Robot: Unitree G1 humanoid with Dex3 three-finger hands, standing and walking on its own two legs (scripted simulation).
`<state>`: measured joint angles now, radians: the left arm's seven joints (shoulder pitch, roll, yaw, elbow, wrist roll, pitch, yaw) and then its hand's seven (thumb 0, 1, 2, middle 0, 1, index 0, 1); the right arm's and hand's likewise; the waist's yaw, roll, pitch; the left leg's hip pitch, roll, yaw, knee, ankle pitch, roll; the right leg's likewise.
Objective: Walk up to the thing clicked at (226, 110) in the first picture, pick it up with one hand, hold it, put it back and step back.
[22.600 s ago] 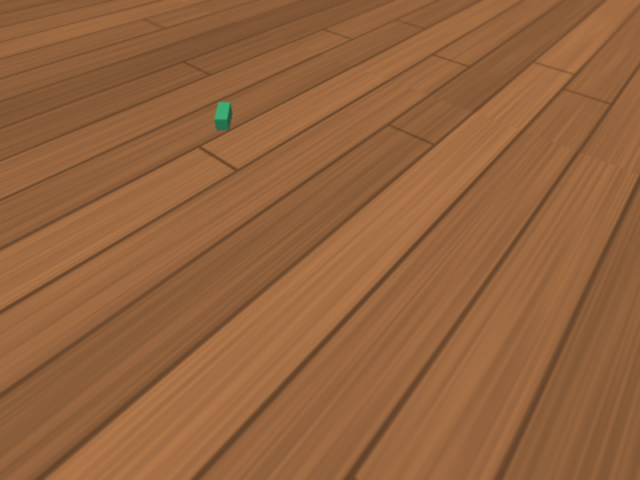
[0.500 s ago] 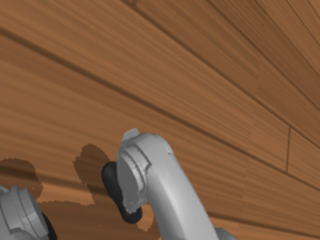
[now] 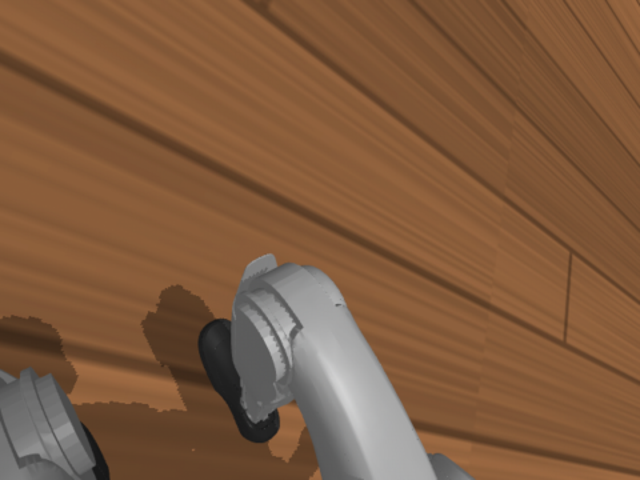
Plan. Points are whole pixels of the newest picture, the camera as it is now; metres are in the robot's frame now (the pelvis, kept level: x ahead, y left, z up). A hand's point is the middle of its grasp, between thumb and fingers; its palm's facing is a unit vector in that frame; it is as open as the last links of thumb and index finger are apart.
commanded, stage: close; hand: left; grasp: from above
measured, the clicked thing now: out of the picture +0.50 +0.28 -0.29
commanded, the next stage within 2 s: settle in 0.98 s
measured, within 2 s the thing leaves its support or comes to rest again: leaves its support in 1.46 s
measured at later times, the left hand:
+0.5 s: hand out of the picture +0.48 +0.28 -0.27, palm faces -0.45 -0.14 -0.88, open 10.8 cm
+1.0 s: hand out of the picture +0.48 +0.28 -0.27, palm faces -0.45 -0.14 -0.88, open 10.6 cm
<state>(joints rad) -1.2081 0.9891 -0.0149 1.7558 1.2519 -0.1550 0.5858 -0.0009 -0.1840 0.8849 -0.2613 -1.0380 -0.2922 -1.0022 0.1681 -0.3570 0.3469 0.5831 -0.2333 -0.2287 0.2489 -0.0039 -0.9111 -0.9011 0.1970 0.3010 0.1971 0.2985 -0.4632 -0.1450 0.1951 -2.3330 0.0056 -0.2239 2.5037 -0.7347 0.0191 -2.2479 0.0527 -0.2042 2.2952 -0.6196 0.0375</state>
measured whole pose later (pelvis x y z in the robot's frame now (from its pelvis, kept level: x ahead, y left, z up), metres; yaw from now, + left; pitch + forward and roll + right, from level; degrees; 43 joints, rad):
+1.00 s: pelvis +0.00 +0.00 +0.00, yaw +0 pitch +30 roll -16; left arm -1.21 1.01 -0.01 1.75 1.24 -0.15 0.59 -0.01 -0.11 0.81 -0.44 -1.00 -0.47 -0.93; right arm 0.15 -0.37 0.37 0.54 -0.23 -0.22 0.23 0.00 -0.91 -0.90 0.20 0.30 0.20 0.30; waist -0.47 -0.15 0.22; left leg -2.32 0.01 -0.23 2.49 -0.73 0.02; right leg -2.23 0.06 -0.21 2.28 -0.61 0.04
